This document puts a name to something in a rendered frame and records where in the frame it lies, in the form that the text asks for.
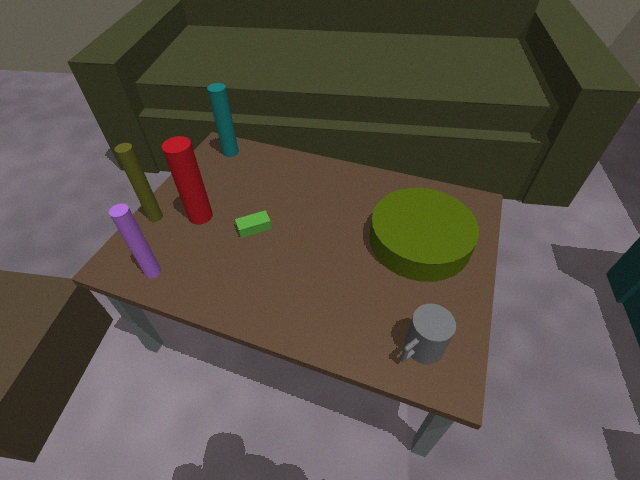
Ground coffee table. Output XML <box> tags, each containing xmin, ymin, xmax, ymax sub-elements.
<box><xmin>71</xmin><ymin>132</ymin><xmax>503</xmax><ymax>457</ymax></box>

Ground sofa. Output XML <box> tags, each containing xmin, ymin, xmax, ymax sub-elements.
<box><xmin>68</xmin><ymin>0</ymin><xmax>640</xmax><ymax>207</ymax></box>

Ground armchair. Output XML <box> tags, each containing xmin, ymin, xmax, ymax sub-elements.
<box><xmin>606</xmin><ymin>237</ymin><xmax>640</xmax><ymax>347</ymax></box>

